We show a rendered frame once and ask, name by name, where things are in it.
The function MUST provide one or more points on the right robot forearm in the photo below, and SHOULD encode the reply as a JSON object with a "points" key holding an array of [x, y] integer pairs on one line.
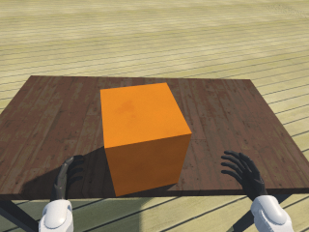
{"points": [[269, 216]]}

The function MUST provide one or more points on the left robot forearm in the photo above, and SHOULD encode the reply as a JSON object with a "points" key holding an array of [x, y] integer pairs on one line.
{"points": [[57, 217]]}

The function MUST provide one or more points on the carton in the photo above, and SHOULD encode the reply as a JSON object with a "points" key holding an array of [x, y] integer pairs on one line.
{"points": [[145, 137]]}

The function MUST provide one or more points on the table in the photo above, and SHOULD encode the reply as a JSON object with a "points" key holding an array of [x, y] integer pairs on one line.
{"points": [[54, 117]]}

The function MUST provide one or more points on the robot right hand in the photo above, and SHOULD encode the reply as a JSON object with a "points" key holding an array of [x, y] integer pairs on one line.
{"points": [[247, 173]]}

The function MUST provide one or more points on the robot left hand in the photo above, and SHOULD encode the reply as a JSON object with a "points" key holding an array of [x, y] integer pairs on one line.
{"points": [[62, 182]]}

